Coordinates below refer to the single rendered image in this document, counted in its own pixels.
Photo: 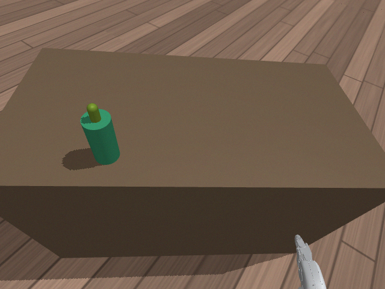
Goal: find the right robot hand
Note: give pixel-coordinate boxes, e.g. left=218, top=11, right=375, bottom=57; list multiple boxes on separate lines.
left=295, top=235, right=326, bottom=289

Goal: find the bottle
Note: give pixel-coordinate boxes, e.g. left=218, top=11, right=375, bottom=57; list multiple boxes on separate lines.
left=80, top=103, right=120, bottom=165

